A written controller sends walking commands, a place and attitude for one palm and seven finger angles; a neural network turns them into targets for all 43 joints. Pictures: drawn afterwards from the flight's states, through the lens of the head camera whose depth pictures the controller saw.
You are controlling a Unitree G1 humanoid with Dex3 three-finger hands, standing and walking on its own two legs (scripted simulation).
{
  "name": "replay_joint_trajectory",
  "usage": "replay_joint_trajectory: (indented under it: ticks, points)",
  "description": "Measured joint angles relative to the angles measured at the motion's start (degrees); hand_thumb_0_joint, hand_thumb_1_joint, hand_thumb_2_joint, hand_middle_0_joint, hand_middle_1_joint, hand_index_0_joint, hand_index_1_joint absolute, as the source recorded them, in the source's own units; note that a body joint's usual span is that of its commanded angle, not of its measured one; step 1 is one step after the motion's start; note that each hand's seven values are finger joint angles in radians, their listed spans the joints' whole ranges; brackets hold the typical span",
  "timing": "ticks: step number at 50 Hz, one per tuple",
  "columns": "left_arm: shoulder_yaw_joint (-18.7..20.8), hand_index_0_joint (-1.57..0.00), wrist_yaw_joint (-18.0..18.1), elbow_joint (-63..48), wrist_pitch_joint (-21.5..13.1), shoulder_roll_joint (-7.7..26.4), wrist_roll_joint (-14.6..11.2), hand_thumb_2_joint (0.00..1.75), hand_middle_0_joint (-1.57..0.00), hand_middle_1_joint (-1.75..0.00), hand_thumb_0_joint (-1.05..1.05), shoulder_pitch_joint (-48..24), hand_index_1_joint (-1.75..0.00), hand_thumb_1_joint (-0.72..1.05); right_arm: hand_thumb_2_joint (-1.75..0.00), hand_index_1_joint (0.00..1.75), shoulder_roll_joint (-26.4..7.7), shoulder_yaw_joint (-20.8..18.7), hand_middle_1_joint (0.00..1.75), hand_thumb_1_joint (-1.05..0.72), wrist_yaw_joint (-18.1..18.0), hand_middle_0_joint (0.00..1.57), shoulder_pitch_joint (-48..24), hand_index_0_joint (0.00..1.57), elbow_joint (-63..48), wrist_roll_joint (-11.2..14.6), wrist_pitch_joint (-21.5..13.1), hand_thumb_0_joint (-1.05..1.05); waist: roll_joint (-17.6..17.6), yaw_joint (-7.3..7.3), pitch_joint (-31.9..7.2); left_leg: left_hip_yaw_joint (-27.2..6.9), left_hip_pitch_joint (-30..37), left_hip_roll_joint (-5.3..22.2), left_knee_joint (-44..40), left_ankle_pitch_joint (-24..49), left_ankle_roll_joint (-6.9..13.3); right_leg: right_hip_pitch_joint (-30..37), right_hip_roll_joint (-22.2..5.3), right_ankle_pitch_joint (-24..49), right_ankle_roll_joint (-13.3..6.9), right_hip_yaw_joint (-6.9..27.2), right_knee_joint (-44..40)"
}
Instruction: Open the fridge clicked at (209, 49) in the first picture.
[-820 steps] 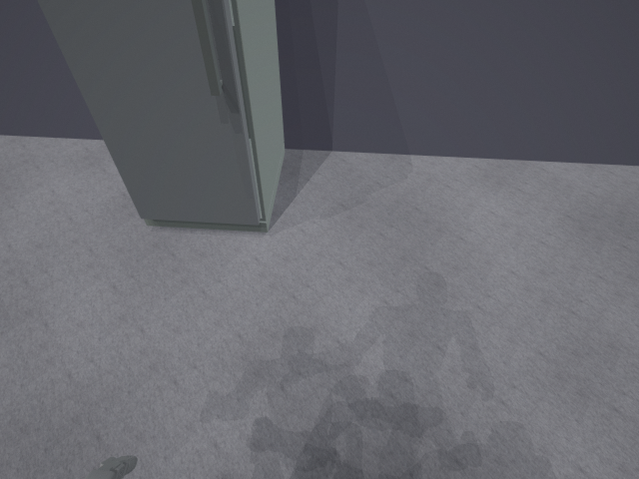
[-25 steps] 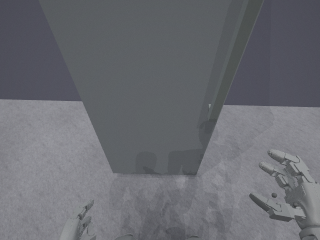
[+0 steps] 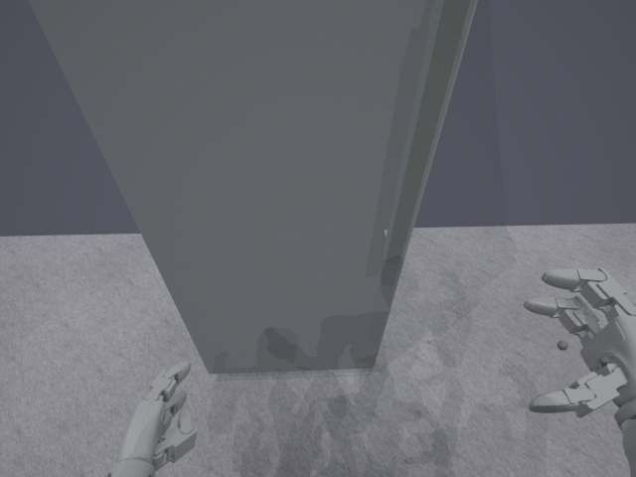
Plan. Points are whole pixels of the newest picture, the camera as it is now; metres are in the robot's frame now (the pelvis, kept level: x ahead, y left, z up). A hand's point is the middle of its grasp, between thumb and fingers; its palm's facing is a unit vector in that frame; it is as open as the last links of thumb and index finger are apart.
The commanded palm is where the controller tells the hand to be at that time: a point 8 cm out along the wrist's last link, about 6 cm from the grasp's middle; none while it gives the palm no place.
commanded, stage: raise the hand to about handle height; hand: right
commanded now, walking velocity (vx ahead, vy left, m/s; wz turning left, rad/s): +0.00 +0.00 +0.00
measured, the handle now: (412, 143) +0.51 -0.12 +0.17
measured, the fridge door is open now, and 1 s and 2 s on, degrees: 0 0 0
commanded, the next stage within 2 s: move the hooked fingers beside the handle in 0.76 s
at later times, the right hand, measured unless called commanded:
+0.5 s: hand (572, 308) +0.27 -0.26 +0.13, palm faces +0.00 +1.00 -0.04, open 14.0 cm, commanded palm +0.24 -0.31 +0.14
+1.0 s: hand (560, 306) +0.28 -0.25 +0.13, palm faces +0.01 +1.00 -0.03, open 14.0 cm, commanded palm +0.26 -0.29 +0.13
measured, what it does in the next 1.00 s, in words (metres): stands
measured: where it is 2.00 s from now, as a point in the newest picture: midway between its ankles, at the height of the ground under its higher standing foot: outside the picture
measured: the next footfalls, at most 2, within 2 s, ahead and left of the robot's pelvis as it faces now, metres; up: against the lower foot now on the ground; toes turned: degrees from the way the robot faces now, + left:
none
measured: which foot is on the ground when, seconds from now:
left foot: down 0.00-1.00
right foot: down 0.00-1.00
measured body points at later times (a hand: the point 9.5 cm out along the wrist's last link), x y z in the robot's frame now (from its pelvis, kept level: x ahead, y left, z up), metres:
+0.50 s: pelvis +0.00 +0.01 +0.01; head +0.00 +0.02 +0.46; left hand +0.16 +0.26 -0.06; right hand +0.27 -0.31 +0.14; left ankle +0.01 +0.13 -0.71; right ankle +0.02 -0.09 -0.72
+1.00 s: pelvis -0.01 +0.02 +0.01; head -0.01 +0.03 +0.46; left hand +0.17 +0.26 -0.06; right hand +0.27 -0.30 +0.14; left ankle +0.01 +0.13 -0.72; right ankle +0.02 -0.09 -0.72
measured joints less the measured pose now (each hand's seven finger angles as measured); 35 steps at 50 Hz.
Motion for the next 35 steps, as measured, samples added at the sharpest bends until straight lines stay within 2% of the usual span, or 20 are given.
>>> replay_joint_trajectory:
  ticks: [7, 18, 25, 35]
  points:
    - [-0.8, -0.20, 0.7, 1.1, 0.6, 0.1, -0.2, 0.89, -0.21, -0.30, 0.02, 0.4, -0.30, 0.90, -0.31, 1.19, -1.9, -2.3, 1.19, 0.48, 2.1, 0.30, -4.8, 0.30, 3.8, 0.3, 2.4, -0.01, -0.4, -0.21, 1.0, 0.1, 2.5, 0.0, -2.5, 1.1, 0.1, 2.5, 0.2, 1.3, 0.1, 0.0, -2.7]
    - [0.0, -0.20, 1.2, 2.4, 0.9, 1.7, -0.7, 0.89, -0.21, -0.30, 0.02, 2.0, -0.30, 0.90, -0.30, 1.20, -4.9, -5.2, 1.20, 0.50, 4.7, 0.30, -9.9, 0.30, 9.2, 0.8, 4.1, -0.01, -0.5, 0.63, 1.5, -0.2, 4.7, -0.3, -5.4, 2.6, 0.5, 5.3, 0.1, 3.1, 0.5, -0.4, -6.4]
    - [1.0, -0.20, 0.8, 2.1, 0.8, 2.3, -0.8, 0.89, -0.21, -0.30, 0.02, 2.4, -0.30, 0.90, -0.30, 1.20, -3.6, -4.9, 1.20, 0.50, 4.6, 0.30, -8.5, 0.30, 8.7, 0.5, 4.2, -0.01, -0.4, 1.00, 1.6, -0.7, 4.6, -0.6, -5.5, 2.7, 0.8, 5.7, -0.1, 3.4, 0.8, -0.8, -7.1]
    - [0.9, -0.20, 1.3, 2.4, 0.6, 1.7, -0.8, 0.89, -0.21, -0.30, 0.02, 1.8, -0.30, 0.90, -0.30, 1.20, -2.7, -4.8, 1.20, 0.50, 3.6, 0.30, -8.3, 0.30, 8.7, 0.1, 3.2, -0.01, -0.4, 0.74, 1.8, -0.5, 5.4, -1.0, -5.8, 2.7, 1.2, 6.5, -0.5, 3.6, 1.3, -0.5, -7.5]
